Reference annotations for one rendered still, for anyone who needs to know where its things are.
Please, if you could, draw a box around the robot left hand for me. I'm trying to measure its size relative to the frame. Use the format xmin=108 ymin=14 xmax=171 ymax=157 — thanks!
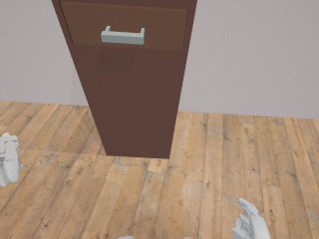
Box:
xmin=0 ymin=132 xmax=23 ymax=187

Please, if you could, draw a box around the cabinet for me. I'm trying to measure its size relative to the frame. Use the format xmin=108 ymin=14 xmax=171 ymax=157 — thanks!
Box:
xmin=51 ymin=0 xmax=197 ymax=159

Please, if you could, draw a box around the robot right hand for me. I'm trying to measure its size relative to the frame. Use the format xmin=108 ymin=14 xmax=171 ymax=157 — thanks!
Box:
xmin=232 ymin=197 xmax=271 ymax=239

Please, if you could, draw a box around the drawer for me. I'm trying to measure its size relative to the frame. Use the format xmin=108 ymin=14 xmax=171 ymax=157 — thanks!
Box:
xmin=60 ymin=1 xmax=187 ymax=50

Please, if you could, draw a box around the handle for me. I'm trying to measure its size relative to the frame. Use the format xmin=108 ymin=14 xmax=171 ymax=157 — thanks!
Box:
xmin=101 ymin=26 xmax=145 ymax=45

